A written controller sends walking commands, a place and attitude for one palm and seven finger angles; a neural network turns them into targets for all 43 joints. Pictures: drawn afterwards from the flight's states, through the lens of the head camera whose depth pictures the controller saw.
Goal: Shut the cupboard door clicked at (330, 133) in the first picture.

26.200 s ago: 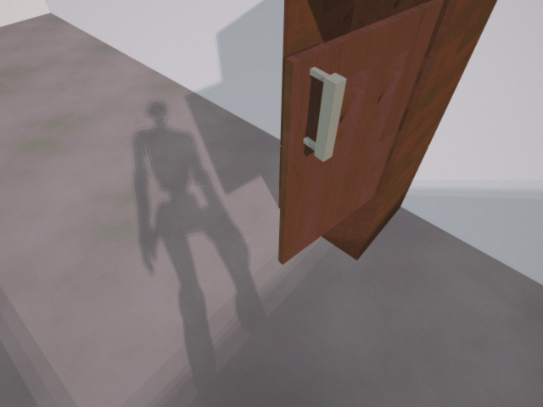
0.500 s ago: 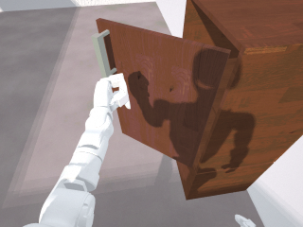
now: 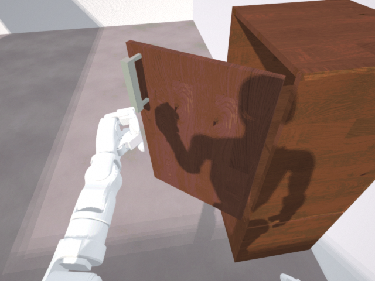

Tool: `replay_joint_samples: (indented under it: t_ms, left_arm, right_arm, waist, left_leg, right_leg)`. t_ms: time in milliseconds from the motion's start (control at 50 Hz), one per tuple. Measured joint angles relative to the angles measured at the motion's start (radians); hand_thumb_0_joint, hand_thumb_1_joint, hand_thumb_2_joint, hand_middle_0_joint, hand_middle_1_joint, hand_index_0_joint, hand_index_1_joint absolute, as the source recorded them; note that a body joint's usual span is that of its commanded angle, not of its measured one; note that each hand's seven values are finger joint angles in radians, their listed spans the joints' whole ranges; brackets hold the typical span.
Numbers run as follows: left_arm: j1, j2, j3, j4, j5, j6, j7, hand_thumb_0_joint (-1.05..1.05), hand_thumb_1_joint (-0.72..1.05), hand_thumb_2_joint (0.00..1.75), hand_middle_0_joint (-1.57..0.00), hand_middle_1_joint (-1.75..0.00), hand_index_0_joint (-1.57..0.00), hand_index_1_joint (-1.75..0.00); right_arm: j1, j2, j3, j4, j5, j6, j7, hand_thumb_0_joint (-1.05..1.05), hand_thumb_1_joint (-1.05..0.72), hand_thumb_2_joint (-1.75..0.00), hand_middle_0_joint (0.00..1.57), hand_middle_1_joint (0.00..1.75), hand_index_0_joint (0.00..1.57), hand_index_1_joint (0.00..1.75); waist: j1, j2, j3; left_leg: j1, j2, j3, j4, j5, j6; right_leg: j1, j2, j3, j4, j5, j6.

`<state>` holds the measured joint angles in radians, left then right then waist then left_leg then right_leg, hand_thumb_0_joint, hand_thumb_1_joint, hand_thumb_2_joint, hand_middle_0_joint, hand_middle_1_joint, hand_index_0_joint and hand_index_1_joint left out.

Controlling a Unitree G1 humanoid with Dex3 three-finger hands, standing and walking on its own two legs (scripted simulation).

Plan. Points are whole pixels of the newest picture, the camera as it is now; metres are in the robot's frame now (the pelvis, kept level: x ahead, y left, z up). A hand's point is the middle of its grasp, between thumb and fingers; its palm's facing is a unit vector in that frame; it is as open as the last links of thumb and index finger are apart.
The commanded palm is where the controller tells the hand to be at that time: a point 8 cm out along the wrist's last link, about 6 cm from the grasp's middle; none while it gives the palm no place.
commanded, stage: draw the hand back to the body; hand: left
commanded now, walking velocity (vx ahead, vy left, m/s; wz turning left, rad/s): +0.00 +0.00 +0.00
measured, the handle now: (137, 83) +0.58 +0.16 +0.15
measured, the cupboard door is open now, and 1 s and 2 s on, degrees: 51 51 51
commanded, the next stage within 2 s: step back with the hand held close in 1.32 s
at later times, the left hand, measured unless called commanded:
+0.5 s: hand (76, 188) +0.24 +0.20 +0.15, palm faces +0.24 -0.94 -0.24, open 3.3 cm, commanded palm +0.21 +0.25 +0.17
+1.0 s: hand out of the picture +0.17 +0.30 +0.17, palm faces +0.47 -0.76 -0.44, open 6.6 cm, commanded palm +0.13 +0.33 +0.18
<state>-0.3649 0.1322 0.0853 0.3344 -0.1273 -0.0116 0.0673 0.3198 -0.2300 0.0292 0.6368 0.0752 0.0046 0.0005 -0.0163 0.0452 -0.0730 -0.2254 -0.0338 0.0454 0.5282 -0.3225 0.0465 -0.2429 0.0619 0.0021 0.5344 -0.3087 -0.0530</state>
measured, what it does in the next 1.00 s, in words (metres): stands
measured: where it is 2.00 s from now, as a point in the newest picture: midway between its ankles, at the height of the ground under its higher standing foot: outside the picture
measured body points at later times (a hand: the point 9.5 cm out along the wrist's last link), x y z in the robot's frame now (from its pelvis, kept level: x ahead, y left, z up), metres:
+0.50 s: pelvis -0.01 +0.01 +0.01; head -0.03 -0.01 +0.46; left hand +0.22 +0.25 +0.17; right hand +0.21 -0.17 -0.07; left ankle -0.03 +0.09 -0.73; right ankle -0.02 -0.08 -0.73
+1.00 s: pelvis +0.00 +0.02 +0.01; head -0.03 +0.00 +0.46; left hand +0.14 +0.34 +0.19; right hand +0.19 -0.20 -0.08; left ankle -0.03 +0.09 -0.73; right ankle -0.02 -0.08 -0.73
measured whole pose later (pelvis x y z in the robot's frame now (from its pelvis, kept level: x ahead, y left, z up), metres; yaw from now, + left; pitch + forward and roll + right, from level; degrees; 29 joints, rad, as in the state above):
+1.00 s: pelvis +0.00 +0.02 +0.01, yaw +3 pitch -3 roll -1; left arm 0.52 0.38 0.36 -0.39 -0.08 -0.10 0.09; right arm 0.22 -0.25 0.00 0.62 0.04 -0.02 -0.06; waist 0.05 0.08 -0.02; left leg -0.09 -0.06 0.01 0.43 -0.28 0.07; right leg -0.07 0.04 -0.03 0.38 -0.25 -0.02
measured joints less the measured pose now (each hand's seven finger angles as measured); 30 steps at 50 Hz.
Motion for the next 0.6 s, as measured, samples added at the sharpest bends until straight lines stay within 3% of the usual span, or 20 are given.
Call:
replay_joint_samples:
  t_ms: [100,260,400,520,600]
  left_arm:
    - [0.102,0.035,-0.028,-0.175,-0.041,0.117,-0.05,0.02,0.9,0.9,-1.3,-1.5,-1.3,-1.5]
    - [0.207,0.051,-0.022,-0.358,-0.076,0.191,-0.101,0.02,0.9,0.9,-1.28,-1.47,-1.27,-1.48]
    - [0.415,0.109,-0.027,-0.483,0.025,0.067,-0.042,0.01,0.89,0.9,-1.16,-1.34,-1.15,-1.34]
    - [0.525,0.145,-0.014,-0.581,0.056,0.012,-0.002,0.02,0.89,0.9,-1.01,-1.18,-1.01,-1.18]
    - [0.567,0.16,0.024,-0.621,0.058,-0.023,0.014,0.02,0.89,0.9,-0.91,-1.06,-0.9,-1.07]
  right_arm:
    - [-0.05,-0.023,-0.003,-0.01,0.012,0.0,-0.036,0.01,-0.91,-0.9,0.2,0.3,0.2,0.3]
    - [-0.168,-0.021,0.016,-0.053,0.011,-0.012,-0.049,0.01,-0.91,-0.9,0.2,0.3,0.2,0.3]
    - [-0.202,0.014,0.036,-0.104,-0.03,0.006,-0.036,0.01,-0.91,-0.9,0.2,0.3,0.2,0.3]
    - [-0.163,0.017,0.044,-0.07,-0.044,0.005,-0.042,0.01,-0.91,-0.9,0.2,0.3,0.2,0.3]
    - [-0.137,0.017,0.044,-0.036,-0.046,0.011,-0.046,0.01,-0.91,-0.9,0.2,0.3,0.2,0.3]
  waist:
    - [0.019,0.001,0.032]
    - [0.037,0.003,0.009]
    - [0.047,0.003,0.042]
    - [0.076,0.021,0.078]
    - [0.074,0.04,0.077]
  left_leg:
    - [0.035,-0.002,-0.025,-0.001,0.002,0.002]
    - [0.066,-0.017,-0.037,-0.022,0.014,0.008]
    - [0.089,-0.019,-0.042,-0.057,0.037,0.01]
    - [0.113,-0.026,-0.05,-0.084,0.053,0.016]
    - [0.129,-0.033,-0.049,-0.101,0.059,0.022]
  right_leg:
    - [0.055,-0.003,-0.024,-0.03,0.009,0.001]
    - [0.087,-0.017,-0.035,-0.042,0.01,0.008]
    - [0.114,-0.019,-0.038,-0.084,0.035,0.011]
    - [0.145,-0.025,-0.045,-0.12,0.052,0.016]
    - [0.158,-0.032,-0.043,-0.131,0.055,0.022]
